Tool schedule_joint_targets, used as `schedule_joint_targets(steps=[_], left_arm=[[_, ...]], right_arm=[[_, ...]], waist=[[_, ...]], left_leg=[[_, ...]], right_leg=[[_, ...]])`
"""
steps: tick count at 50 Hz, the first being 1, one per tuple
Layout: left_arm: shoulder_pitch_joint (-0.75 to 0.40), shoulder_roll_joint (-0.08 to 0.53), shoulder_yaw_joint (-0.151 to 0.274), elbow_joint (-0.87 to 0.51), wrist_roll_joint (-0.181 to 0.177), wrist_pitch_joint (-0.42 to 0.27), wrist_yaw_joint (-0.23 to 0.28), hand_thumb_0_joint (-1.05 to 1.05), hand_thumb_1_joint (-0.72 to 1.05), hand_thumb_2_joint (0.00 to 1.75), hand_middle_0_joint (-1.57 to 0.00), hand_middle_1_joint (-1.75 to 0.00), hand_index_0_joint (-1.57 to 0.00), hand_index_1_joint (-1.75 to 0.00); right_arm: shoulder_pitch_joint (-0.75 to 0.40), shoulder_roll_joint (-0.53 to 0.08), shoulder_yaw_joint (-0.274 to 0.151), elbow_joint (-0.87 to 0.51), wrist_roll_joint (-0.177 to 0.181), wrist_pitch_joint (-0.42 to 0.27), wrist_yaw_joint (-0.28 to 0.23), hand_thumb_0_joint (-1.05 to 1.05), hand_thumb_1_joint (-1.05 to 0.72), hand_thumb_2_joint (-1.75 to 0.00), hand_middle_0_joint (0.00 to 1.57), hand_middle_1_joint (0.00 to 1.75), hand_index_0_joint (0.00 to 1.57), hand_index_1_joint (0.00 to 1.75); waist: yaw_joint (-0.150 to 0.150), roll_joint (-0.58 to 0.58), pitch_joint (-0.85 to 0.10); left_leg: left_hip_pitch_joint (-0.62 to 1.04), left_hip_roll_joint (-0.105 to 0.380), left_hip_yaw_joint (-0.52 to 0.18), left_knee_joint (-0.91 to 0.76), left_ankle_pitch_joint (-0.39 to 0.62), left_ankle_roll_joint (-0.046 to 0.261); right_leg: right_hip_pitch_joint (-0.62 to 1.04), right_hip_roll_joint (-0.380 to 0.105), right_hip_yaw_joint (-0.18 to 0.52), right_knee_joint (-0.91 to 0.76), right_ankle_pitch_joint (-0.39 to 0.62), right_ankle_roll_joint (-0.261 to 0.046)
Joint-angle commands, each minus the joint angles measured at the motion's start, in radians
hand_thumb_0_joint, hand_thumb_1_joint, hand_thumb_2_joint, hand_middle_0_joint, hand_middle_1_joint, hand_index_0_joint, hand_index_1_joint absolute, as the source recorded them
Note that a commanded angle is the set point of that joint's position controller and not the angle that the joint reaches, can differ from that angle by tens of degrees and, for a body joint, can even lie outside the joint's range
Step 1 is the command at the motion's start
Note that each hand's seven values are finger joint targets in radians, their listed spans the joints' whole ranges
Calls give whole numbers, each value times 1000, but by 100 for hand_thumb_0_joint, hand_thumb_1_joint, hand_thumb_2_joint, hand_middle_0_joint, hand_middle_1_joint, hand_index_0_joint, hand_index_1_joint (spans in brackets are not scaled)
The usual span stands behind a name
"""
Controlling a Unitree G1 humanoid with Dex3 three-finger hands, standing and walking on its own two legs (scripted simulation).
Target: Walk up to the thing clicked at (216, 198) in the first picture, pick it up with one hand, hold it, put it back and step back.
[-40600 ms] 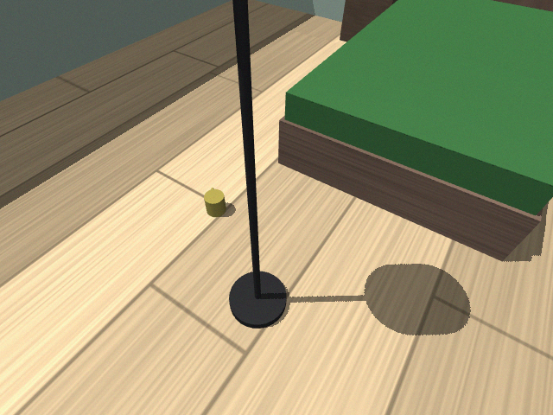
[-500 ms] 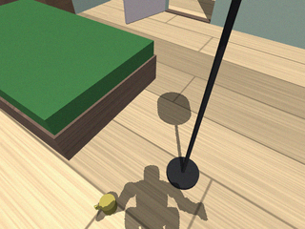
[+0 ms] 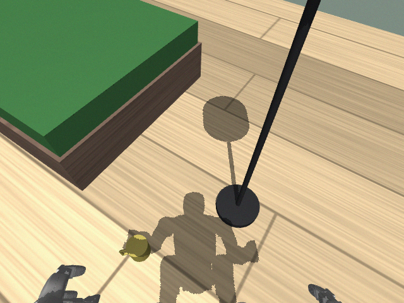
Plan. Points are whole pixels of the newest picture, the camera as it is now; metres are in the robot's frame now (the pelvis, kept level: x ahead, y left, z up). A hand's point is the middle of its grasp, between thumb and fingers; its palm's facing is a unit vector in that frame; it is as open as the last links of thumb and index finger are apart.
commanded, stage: rise first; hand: left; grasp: from above
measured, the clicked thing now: (135, 249) +0.40 +0.28 -0.70
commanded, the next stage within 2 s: none
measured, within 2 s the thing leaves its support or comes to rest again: neither
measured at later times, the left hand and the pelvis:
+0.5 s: hand out of the picture +0.13 +0.27 -0.22, palm faces -0.20 -0.85 -0.49, open 14.1 cm; pelvis +0.00 +0.01 -0.08, yaw +0 degrees
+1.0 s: hand (99, 281) +0.23 +0.31 -0.40, palm faces -0.43 -0.44 -0.79, open 14.0 cm; pelvis -0.06 +0.00 -0.26, yaw -2 degrees
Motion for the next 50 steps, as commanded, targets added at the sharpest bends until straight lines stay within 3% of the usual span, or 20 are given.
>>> schedule_joint_targets(steps=[1,3,6,12,17,25,27,29,34,35,37,40,44,46,50], left_arm=[[44,167,32,-157,22,46,32,0,-46,97,-5,-108,-7,-107],[56,141,24,-199,27,48,32,0,-52,97,-6,-108,-7,-107],[49,177,54,-321,52,29,39,0,-53,98,-5,-108,-6,-107],[204,182,72,-489,118,45,49,0,-55,98,-6,-109,-6,-109],[265,152,48,-582,122,89,52,0,-55,98,-7,-108,-7,-108],[340,162,55,-648,164,111,51,0,-53,95,-6,-108,-7,-107],[284,183,60,-684,174,100,52,0,-52,95,-6,-109,-7,-108],[215,206,66,-655,204,80,57,0,-53,95,-6,-109,-7,-108],[72,271,84,-513,311,-28,65,0,-52,95,-5,-109,-7,-107],[46,261,61,-512,333,-57,67,0,-52,94,-5,-109,-7,-108],[14,285,59,-498,375,-112,73,0,-52,95,-6,-109,-7,-108],[-74,358,78,-530,441,-178,99,0,-53,97,-6,-110,-6,-109],[-153,421,109,-409,520,-195,149,0,-56,98,-7,-110,-8,-109],[-239,446,115,-344,560,-197,166,0,-57,99,-7,-109,-8,-109],[-358,479,110,-302,601,-206,168,0,-55,100,-6,-109,-7,-109]], right_arm=[[-36,-174,-71,-192,-2,-55,-7,0,-90,-90,20,30,20,30],[-21,-173,-71,-200,-5,-70,-3,0,-88,-90,20,30,20,30],[-13,-163,-78,-226,-10,-90,-6,0,-88,-90,20,30,20,30],[-14,-155,-75,-265,-19,-116,-14,0,-90,-90,20,30,20,30],[-25,-154,-75,-283,-19,-128,-13,0,-92,-91,20,30,20,30],[-58,-145,-68,-327,-22,-153,-4,0,-91,-90,20,30,20,30],[-65,-146,-68,-333,-22,-158,0,0,-89,-90,20,30,20,30],[-78,-150,-65,-327,-21,-168,1,0,-90,-90,20,30,20,30],[-102,-167,-75,-293,-25,-192,8,0,-89,-90,20,30,20,30],[-102,-169,-76,-287,-26,-197,12,0,-89,-90,20,30,20,30],[-108,-182,-83,-274,-28,-203,17,0,-89,-90,20,30,20,30],[-105,-202,-92,-250,-27,-199,24,0,-89,-90,20,30,20,30],[-95,-220,-97,-204,-25,-177,31,0,-91,-91,20,30,20,30],[-84,-219,-99,-185,-24,-162,36,0,-92,-91,20,30,20,30],[-61,-222,-111,-160,-30,-144,46,0,-90,-90,20,30,20,30]], waist=[[24,20,-177],[14,2,-180],[12,22,-259],[20,109,-337],[3,90,-352],[13,84,-376],[5,76,-384],[-12,79,-364],[-13,58,-404],[-16,71,-436],[1,101,-492],[9,155,-619],[18,136,-661],[22,106,-681],[32,59,-754]], left_leg=[[6,-30,19,0,119,10],[-35,-23,9,44,102,12],[-78,-19,4,133,120,14],[-110,-4,-14,222,176,6],[-160,2,-28,284,197,11],[-308,-8,-27,410,140,17],[-359,-14,-22,445,94,20],[-429,-16,-26,487,27,22],[-627,-29,-15,658,-92,29],[-653,-30,-14,688,-102,29],[-687,-30,-21,735,-106,24],[-689,-25,-32,821,-29,19],[-764,-21,-37,916,20,21],[-844,-26,-21,975,4,28],[-958,-32,-2,1053,-101,38]], right_leg=[[-21,34,-42,1,76,-37],[-72,37,-47,56,60,-35],[-131,31,-39,146,76,-34],[-235,28,-38,268,95,-39],[-299,30,-40,318,92,-38],[-410,29,-43,438,52,-40],[-439,28,-39,461,37,-39],[-512,28,-35,504,-8,-38],[-698,27,-24,656,-99,-36],[-728,26,-20,686,-103,-36],[-796,27,-19,755,-111,-39],[-884,29,-22,861,-61,-42],[-977,33,-40,953,-38,-45],[-997,37,-39,979,-45,-42],[-995,40,-41,1009,-116,-37]])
